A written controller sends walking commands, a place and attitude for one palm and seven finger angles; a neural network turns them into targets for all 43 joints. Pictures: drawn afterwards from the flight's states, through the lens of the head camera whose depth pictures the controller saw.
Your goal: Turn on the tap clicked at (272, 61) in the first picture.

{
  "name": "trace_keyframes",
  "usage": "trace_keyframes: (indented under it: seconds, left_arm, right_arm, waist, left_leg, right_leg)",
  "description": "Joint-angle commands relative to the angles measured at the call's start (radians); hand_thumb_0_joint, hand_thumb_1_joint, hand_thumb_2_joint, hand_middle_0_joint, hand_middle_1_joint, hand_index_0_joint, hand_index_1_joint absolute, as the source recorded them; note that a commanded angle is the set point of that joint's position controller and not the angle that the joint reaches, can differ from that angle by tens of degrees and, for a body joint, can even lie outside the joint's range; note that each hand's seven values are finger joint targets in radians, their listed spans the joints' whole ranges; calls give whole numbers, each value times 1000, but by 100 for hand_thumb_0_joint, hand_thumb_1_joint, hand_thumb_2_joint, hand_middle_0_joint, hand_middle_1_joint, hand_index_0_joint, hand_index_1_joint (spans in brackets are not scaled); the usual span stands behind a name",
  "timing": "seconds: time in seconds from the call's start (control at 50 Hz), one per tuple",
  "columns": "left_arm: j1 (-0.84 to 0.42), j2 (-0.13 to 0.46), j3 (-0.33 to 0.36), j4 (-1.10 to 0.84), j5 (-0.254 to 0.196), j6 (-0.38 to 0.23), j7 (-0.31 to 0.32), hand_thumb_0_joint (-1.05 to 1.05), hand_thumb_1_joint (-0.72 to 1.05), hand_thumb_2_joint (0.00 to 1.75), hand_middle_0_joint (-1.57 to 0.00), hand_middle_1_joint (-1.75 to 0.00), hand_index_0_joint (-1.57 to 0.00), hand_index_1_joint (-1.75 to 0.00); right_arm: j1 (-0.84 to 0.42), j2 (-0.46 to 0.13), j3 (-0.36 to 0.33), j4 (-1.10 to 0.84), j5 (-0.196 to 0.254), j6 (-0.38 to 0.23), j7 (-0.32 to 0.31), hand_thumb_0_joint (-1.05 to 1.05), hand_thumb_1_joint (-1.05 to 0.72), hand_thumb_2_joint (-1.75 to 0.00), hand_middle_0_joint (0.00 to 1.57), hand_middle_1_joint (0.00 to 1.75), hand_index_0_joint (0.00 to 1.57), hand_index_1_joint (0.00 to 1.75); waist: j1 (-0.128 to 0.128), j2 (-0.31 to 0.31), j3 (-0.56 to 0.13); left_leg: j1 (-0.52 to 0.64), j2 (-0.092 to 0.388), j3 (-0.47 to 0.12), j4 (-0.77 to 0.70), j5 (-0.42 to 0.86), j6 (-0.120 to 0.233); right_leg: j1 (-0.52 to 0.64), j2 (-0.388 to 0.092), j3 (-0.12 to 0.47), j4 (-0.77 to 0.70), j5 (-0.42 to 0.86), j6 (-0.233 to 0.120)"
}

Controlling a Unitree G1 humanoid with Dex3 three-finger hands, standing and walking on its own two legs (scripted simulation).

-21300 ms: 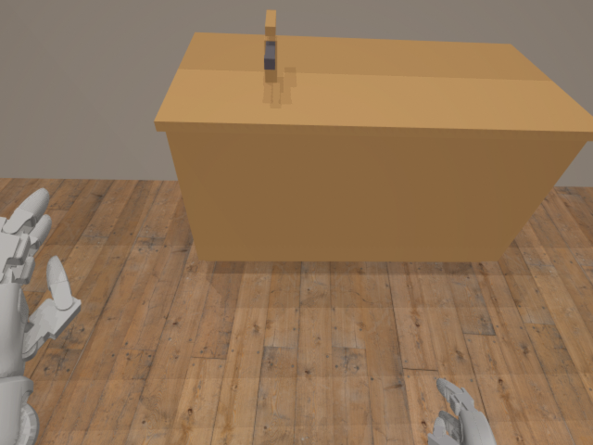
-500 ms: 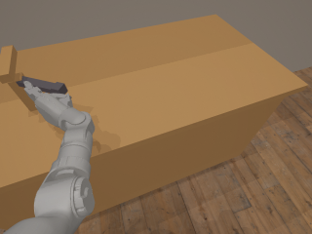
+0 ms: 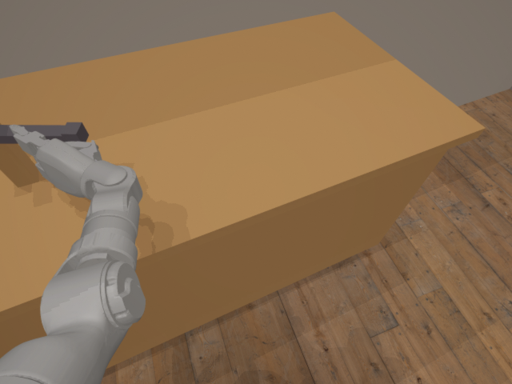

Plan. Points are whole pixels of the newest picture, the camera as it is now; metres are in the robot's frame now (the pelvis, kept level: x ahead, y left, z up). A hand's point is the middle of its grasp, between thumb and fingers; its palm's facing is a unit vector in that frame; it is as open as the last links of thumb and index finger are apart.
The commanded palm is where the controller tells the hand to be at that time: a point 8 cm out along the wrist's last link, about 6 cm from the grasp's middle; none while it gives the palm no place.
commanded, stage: push the lever round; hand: left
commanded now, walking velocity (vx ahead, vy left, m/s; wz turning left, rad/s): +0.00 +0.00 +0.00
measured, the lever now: (75, 134) +0.50 +0.27 +0.11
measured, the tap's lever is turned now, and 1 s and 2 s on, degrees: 66 79 79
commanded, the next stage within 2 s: lift the hand up off the lever in 0.22 s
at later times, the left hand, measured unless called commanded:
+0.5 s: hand (100, 134) +0.50 +0.24 +0.11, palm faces +0.85 -0.52 -0.13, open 7.7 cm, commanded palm +0.44 +0.24 +0.11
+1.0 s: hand (93, 129) +0.50 +0.24 +0.13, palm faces +0.85 -0.52 -0.10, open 7.8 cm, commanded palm +0.43 +0.25 +0.13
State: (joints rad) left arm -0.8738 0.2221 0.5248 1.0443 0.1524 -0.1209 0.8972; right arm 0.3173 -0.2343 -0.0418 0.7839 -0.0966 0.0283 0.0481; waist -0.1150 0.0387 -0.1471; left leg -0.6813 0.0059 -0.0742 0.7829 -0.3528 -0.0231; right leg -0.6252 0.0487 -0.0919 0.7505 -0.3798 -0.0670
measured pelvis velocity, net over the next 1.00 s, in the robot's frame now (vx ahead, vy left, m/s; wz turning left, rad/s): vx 0.02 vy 0.01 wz -0.01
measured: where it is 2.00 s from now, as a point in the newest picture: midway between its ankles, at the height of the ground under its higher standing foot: outside the picture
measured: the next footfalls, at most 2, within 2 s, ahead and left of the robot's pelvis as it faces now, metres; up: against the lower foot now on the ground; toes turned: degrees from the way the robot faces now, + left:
none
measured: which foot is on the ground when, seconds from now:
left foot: down 0.00-1.00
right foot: down 0.00-1.00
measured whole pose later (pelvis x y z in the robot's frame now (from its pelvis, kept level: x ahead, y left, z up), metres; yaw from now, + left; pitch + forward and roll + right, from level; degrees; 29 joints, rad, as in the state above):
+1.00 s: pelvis +0.02 +0.01 +0.01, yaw -1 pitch +13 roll -1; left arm -0.84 0.18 0.53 0.91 0.13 -0.02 0.87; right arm 0.32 -0.23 -0.05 0.77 -0.10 0.04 0.07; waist -0.10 0.05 -0.15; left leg -0.59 0.01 -0.05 0.73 -0.37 -0.01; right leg -0.54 0.05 -0.07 0.68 -0.38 -0.05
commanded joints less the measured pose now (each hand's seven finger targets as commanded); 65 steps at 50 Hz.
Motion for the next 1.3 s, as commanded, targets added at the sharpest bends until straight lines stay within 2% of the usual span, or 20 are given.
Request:
trace_keyframes:
  seconds: [0.0, 0.14, 0.18, 0.24, 0.36, 0.48, 0.54, 0.58, 0.64, 0.66, 0.68, 0.76, 0.78, 0.84, 0.94, 1.02, 1.1, 1.2, 1.24, 1.28]
  left_arm:
    - [-488, 203, -53, -177, 38, -48, -20, 0, 90, 90, -15, -15, -15, -15]
    - [-525, 232, -41, -139, 40, -46, -21, 0, 90, 90, -15, -15, -15, -15]
    - [-536, 259, -20, -126, 45, -47, -20, 0, 90, 90, -15, -15, -15, -15]
    - [-542, 223, -51, -122, 44, -49, -21, 0, 90, 90, -15, -15, -15, -15]
    - [-560, 229, -45, -110, 46, -44, -18, 0, 90, 90, -15, -15, -15, -15]
    - [-526, 255, -9, -146, 39, -41, -17, 0, 90, 90, -15, -15, -15, -15]
    - [-503, 225, -26, -208, 32, -39, -20, 0, 90, 90, -15, -15, -15, -15]
    - [-467, 231, -14, -209, 32, -27, -22, 0, 90, 90, -15, -15, -15, -15]
    - [-478, 179, -55, -232, 30, -13, -23, 0, 90, 90, -15, -15, -15, -15]
    - [-470, 193, -41, -240, 29, -9, -20, 0, 90, 90, -15, -15, -15, -15]
    - [-461, 218, -18, -255, 30, -6, -17, 0, 90, 90, -15, -15, -15, -15]
    - [-478, 193, -39, -267, 33, 9, -11, 0, 90, 90, -15, -15, -15, -15]
    - [-474, 223, -12, -260, 39, 13, -10, 0, 90, 90, -15, -15, -15, -15]
    - [-479, 179, -53, -313, 37, 24, -16, 0, 90, 90, -15, -15, -15, -15]
    - [-408, 166, -50, -376, 15, 50, -30, 0, 90, 90, -15, -15, -15, -15]
    - [-352, 136, -65, -403, -3, 80, -40, 0, 90, 90, -15, -15, -15, -15]
    - [-403, 95, -111, -470, -1, 90, -37, 0, 90, 90, -15, -15, -15, -15]
    - [-381, 127, -84, -502, -3, 108, -35, 0, 90, 90, -15, -15, -15, -15]
    - [-372, 127, -87, -462, -5, 126, -41, 0, 90, 90, -15, -15, -15, -15]
    - [-373, 152, -69, -438, -3, 140, -44, 0, 90, 90, -15, -15, -15, -15]
  right_arm:
    - [73, -141, -42, -75, -3, -28, -3, 0, -90, -90, 20, 30, 20, 30]
    - [94, -147, -40, -67, -5, -31, 0, 0, -90, -90, 20, 30, 20, 30]
    - [103, -151, -41, -61, -8, -30, 0, 0, -90, -90, 20, 30, 20, 30]
    - [108, -145, -39, -66, -9, -30, 7, 0, -90, -90, 20, 30, 20, 30]
    - [125, -149, -40, -64, -13, -30, 15, 0, -90, -90, 20, 30, 20, 30]
    - [137, -153, -46, -62, -15, -26, 18, 0, -90, -90, 20, 30, 20, 30]
    - [135, -146, -47, -70, -13, -26, 24, 0, -90, -90, 20, 30, 20, 30]
    - [130, -150, -49, -68, -11, -23, 24, 0, -90, -90, 20, 30, 20, 30]
    - [114, -145, -49, -69, -10, -24, 28, 0, -90, -90, 20, 30, 20, 30]
    - [113, -147, -49, -71, -10, -26, 28, 0, -90, -90, 20, 30, 20, 30]
    - [104, -149, -51, -70, -10, -24, 25, 0, -90, -90, 20, 30, 20, 30]
    - [93, -142, -49, -70, -11, -26, 25, 0, -90, -90, 20, 30, 20, 30]
    - [92, -147, -52, -64, -12, -23, 22, 0, -90, -90, 20, 30, 20, 30]
    - [85, -138, -51, -76, -9, -22, 21, 0, -90, -90, 20, 30, 20, 30]
    - [77, -137, -54, -90, -1, -19, 17, 0, -90, -90, 20, 30, 20, 30]
    - [60, -137, -55, -93, 7, -17, 15, 0, -90, -90, 20, 30, 20, 30]
    - [22, -131, -50, -88, 9, -30, 12, 0, -90, -90, 20, 30, 20, 30]
    - [-8, -126, -49, -89, 12, -38, 0, 0, -90, -90, 20, 30, 20, 30]
    - [-22, -126, -45, -90, 15, -37, -7, 0, -90, -90, 20, 30, 20, 30]
    - [-30, -129, -44, -84, 18, -39, -14, 0, -90, -90, 20, 30, 20, 30]
  waist:
    - [-28, -11, -328]
    - [-45, -30, -318]
    - [-41, 1, -322]
    - [-48, 5, -330]
    - [-50, 11, -351]
    - [-28, 10, -383]
    - [-16, 40, -403]
    - [-8, 30, -382]
    - [-21, 19, -340]
    - [-13, 2, -338]
    - [-3, 35, -332]
    - [-9, 9, -327]
    - [-5, 10, -324]
    - [-4, 28, -363]
    - [18, 23, -388]
    - [23, -3, -353]
    - [17, 11, -306]
    - [35, -3, -324]
    - [31, -44, -288]
    - [35, -31, -272]
  left_leg:
    - [158, -19, 44, -47, 233, 63]
    - [137, -18, 42, -48, 210, 67]
    - [140, -18, 39, -46, 215, 65]
    - [157, -15, 42, -42, 234, 64]
    - [169, -12, 36, -40, 253, 62]
    - [204, -10, 37, -42, 325, 60]
    - [253, -6, 42, -44, 386, 55]
    - [247, -6, 40, -50, 394, 54]
    - [258, -4, 40, -60, 385, 54]
    - [249, -5, 39, -67, 375, 54]
    - [259, -4, 39, -69, 386, 53]
    - [257, -6, 39, -76, 374, 52]
    - [261, -4, 36, -77, 383, 51]
    - [294, -5, 44, -75, 425, 48]
    - [321, -5, 52, -77, 484, 45]
    - [337, -2, 48, -91, 507, 44]
    - [344, -4, 43, -106, 471, 42]
    - [333, -13, 55, -116, 433, 44]
    - [300, -15, 58, -127, 383, 45]
    - [288, -18, 60, -135, 345, 48]
  right_leg:
    - [189, -39, 54, -115, 339, 68]
    - [179, -39, 57, -123, 324, 72]
    - [166, -36, 56, -117, 318, 69]
    - [157, -33, 51, -115, 326, 69]
    - [147, -26, 46, -109, 319, 66]
    - [194, -22, 43, -106, 392, 63]
    - [213, -18, 38, -106, 430, 60]
    - [224, -18, 34, -108, 442, 58]
    - [204, -15, 29, -117, 414, 58]
    - [219, -15, 28, -120, 411, 57]
    - [218, -17, 30, -120, 414, 53]
    - [221, -16, 28, -121, 401, 55]
    - [221, -18, 26, -121, 403, 53]
    - [242, -20, 28, -118, 446, 54]
    - [301, -24, 30, -125, 524, 57]
    - [315, -25, 25, -137, 537, 56]
    - [296, -25, 23, -150, 494, 52]
    - [342, -35, 31, -157, 511, 54]
    - [345, -40, 33, -168, 492, 59]
    - [337, -43, 39, -179, 456, 59]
